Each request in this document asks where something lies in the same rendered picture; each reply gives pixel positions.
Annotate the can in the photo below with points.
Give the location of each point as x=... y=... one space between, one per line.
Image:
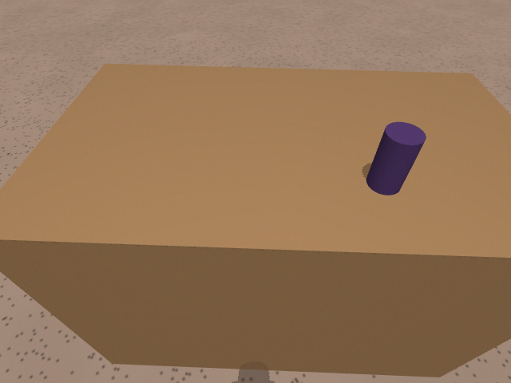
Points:
x=398 y=149

